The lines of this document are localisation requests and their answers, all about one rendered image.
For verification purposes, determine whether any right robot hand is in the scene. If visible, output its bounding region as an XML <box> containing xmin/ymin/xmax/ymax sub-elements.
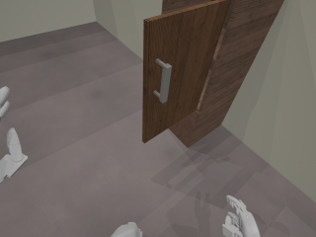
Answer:
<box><xmin>222</xmin><ymin>195</ymin><xmax>261</xmax><ymax>237</ymax></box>

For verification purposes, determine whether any cupboard door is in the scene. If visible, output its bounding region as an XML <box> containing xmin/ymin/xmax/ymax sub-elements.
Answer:
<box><xmin>142</xmin><ymin>0</ymin><xmax>232</xmax><ymax>143</ymax></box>

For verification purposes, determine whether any robot left shin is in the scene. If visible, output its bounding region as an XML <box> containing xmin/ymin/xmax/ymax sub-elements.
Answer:
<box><xmin>127</xmin><ymin>222</ymin><xmax>137</xmax><ymax>227</ymax></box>

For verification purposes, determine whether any left robot hand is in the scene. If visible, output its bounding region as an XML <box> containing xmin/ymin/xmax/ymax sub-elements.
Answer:
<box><xmin>0</xmin><ymin>86</ymin><xmax>28</xmax><ymax>183</ymax></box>

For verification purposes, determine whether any handle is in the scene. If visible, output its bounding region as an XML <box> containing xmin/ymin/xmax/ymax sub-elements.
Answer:
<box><xmin>153</xmin><ymin>58</ymin><xmax>172</xmax><ymax>104</ymax></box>

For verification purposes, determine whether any left robot thigh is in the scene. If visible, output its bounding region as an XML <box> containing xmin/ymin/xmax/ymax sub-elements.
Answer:
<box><xmin>111</xmin><ymin>224</ymin><xmax>143</xmax><ymax>237</ymax></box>

